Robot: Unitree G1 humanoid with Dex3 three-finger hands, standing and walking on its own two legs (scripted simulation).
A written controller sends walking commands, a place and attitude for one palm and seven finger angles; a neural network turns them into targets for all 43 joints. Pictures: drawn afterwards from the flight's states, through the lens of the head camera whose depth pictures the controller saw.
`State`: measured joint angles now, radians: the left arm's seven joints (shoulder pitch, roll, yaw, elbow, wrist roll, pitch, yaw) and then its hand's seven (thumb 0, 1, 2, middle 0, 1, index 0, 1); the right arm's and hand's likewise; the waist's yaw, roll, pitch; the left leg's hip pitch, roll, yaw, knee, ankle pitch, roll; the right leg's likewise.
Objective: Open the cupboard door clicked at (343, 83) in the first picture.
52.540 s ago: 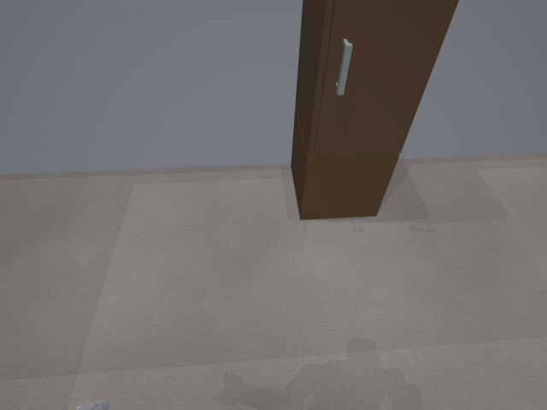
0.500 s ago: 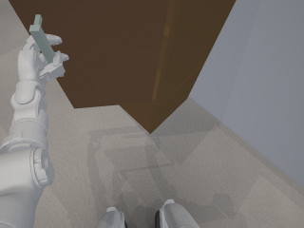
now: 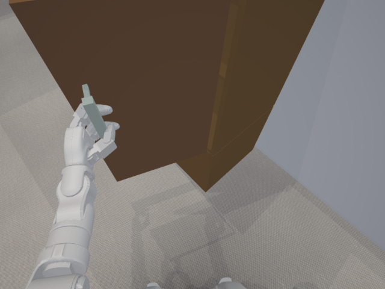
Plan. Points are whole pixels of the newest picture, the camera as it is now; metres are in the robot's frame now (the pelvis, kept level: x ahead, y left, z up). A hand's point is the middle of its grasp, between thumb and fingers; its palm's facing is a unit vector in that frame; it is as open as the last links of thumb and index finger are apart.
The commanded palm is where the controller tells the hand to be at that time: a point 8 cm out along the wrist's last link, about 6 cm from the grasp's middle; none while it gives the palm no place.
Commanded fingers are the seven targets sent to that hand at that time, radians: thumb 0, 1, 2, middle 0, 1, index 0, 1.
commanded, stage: pull the door open along its arc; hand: left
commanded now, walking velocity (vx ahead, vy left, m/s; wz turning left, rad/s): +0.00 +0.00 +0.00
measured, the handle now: (98, 119) +0.46 +0.20 +0.06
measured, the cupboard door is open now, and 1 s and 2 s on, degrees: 69 100 100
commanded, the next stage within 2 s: open thumb and fingers to let go in 0.60 s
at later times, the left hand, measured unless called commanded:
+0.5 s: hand (158, 181) +0.31 +0.06 +0.06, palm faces +0.43 -0.90 +0.00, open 6.0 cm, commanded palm +0.24 +0.09 +0.05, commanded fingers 0.00 0.90 0.90 -0.40 -1.35 -0.40 -1.35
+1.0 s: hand (168, 188) +0.30 +0.05 +0.06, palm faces +0.46 -0.89 -0.03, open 8.0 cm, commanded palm +0.25 +0.08 +0.05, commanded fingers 0.00 -0.22 0.42 -0.32 -1.23 -0.32 -1.23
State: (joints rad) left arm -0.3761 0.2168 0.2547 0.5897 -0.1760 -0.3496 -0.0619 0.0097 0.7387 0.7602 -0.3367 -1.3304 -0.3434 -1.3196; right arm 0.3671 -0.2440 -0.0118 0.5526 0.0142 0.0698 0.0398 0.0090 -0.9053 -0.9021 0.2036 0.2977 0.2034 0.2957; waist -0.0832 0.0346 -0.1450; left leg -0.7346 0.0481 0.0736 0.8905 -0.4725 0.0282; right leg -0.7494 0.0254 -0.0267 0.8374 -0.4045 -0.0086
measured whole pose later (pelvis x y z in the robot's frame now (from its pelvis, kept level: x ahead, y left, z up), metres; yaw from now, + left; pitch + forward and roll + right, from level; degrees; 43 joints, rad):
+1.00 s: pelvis -0.02 -0.05 +0.00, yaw +6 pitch +11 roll +1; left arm -0.05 -0.12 -0.17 0.26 0.09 -0.23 0.59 0.02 0.37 0.67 -0.35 -1.28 -0.35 -1.29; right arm 0.18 -0.19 -0.01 0.60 -0.07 0.01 0.01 0.01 -0.91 -0.90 0.20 0.30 0.20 0.30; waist 0.00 0.03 -0.13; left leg -0.64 0.02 -0.02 0.88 -0.43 -0.04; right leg -0.65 0.00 -0.12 0.91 -0.45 -0.08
